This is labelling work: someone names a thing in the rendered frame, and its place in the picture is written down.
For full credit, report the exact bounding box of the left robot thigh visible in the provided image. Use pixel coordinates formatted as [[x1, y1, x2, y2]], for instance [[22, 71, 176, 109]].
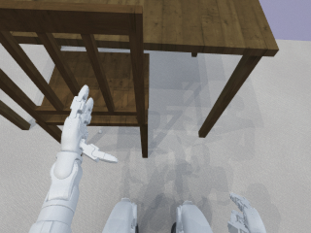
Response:
[[102, 201, 137, 233]]

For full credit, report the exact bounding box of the chair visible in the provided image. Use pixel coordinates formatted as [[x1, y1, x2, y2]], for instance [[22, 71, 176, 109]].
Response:
[[0, 0, 150, 158]]

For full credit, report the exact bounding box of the left robot forearm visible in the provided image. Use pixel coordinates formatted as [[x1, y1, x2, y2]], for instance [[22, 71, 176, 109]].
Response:
[[28, 150, 83, 233]]

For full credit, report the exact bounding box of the table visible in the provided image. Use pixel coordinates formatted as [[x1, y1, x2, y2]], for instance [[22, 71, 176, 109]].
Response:
[[0, 0, 279, 138]]

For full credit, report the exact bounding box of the robot thigh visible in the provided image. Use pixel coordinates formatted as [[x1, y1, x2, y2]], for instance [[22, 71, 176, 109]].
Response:
[[176, 204, 213, 233], [102, 201, 137, 233]]

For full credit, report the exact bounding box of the robot left hand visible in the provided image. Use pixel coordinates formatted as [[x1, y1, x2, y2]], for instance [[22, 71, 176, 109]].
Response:
[[60, 84, 118, 164]]

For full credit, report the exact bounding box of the robot right hand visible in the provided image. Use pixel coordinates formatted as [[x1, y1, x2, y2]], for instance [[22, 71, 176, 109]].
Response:
[[227, 192, 266, 233]]

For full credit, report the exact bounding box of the right robot thigh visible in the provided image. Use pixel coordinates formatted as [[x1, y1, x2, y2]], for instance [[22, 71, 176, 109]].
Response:
[[176, 204, 213, 233]]

